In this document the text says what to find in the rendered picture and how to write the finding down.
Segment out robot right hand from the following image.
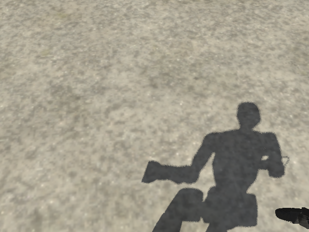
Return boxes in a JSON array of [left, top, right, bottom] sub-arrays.
[[275, 207, 309, 229]]

